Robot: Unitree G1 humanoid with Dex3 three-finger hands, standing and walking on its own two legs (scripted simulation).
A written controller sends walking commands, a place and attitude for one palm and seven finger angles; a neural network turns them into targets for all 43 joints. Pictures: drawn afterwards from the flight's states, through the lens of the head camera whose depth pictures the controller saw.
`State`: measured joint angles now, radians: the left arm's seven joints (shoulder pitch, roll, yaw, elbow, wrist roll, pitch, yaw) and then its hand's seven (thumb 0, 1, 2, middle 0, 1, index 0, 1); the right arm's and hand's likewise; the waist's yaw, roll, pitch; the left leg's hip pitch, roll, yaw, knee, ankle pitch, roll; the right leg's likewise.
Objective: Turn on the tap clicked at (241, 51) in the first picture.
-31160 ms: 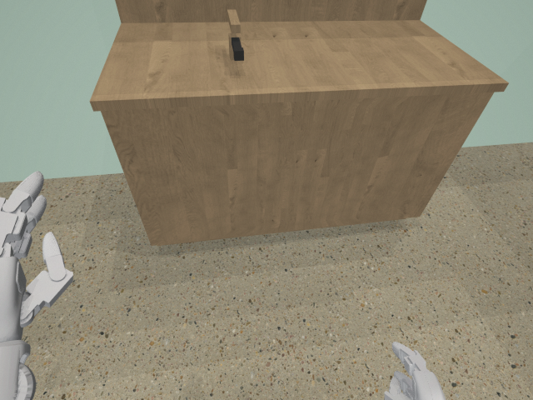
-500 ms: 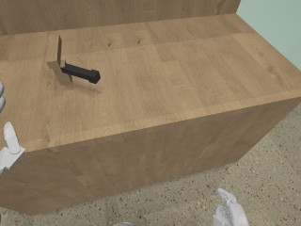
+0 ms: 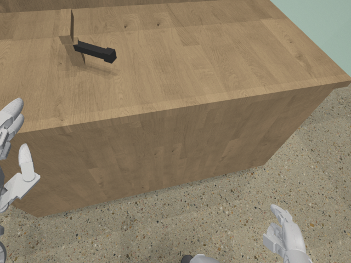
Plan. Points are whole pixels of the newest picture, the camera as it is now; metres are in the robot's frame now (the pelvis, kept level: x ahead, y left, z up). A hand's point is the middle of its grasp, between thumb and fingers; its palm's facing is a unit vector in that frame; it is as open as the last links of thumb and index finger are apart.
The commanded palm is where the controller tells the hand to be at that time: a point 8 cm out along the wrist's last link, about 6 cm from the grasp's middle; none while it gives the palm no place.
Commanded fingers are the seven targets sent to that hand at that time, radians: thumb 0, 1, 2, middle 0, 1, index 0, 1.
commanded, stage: step back with the hand held close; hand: left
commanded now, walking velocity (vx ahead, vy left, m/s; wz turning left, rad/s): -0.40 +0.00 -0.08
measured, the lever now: (109, 55) +0.62 +0.22 +0.09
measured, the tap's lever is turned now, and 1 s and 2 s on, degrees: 55 55 55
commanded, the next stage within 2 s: stop stepping back and stand still in 0.08 s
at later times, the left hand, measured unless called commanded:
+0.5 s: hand out of the picture +0.07 +0.18 +0.16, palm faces +0.30 -0.86 -0.42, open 7.4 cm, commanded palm +0.02 +0.23 +0.18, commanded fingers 0.00 0.90 0.90 -0.20 -0.30 -0.20 -0.30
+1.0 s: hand out of the picture +0.00 +0.15 +0.17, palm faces +0.36 -0.84 -0.40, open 7.4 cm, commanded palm -0.04 +0.21 +0.18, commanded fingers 0.00 0.90 0.90 -0.20 -0.30 -0.20 -0.30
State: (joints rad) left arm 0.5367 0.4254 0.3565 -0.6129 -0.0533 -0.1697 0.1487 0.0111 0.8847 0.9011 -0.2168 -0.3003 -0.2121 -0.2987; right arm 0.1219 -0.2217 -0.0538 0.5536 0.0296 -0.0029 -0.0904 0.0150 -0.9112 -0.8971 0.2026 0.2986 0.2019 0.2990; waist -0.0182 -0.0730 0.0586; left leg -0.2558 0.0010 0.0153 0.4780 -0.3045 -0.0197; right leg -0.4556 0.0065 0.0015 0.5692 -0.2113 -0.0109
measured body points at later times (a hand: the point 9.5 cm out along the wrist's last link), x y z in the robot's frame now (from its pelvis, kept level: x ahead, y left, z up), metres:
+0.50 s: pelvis -0.15 -0.05 +0.00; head -0.15 -0.05 +0.45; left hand +0.05 +0.22 +0.18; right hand -0.01 -0.32 -0.08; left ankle -0.19 +0.08 -0.72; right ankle -0.04 -0.13 -0.73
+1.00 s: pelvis -0.20 -0.07 +0.00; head -0.20 -0.07 +0.45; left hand -0.02 +0.20 +0.19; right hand -0.03 -0.31 -0.08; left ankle -0.19 +0.06 -0.73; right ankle -0.11 -0.16 -0.72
